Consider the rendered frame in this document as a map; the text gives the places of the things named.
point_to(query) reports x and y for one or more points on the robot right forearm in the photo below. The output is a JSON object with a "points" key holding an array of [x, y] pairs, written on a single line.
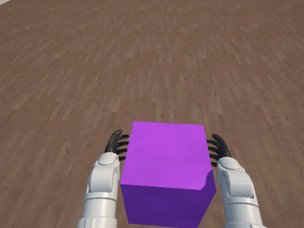
{"points": [[239, 199]]}

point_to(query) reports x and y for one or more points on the right robot hand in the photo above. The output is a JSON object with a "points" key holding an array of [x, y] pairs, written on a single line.
{"points": [[221, 149]]}

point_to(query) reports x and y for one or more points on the carton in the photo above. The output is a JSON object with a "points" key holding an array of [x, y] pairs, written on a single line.
{"points": [[167, 177]]}

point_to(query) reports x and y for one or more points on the robot left forearm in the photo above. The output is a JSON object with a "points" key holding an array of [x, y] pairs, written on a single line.
{"points": [[101, 193]]}

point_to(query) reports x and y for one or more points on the left robot hand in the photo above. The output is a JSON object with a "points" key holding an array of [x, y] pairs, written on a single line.
{"points": [[113, 144]]}

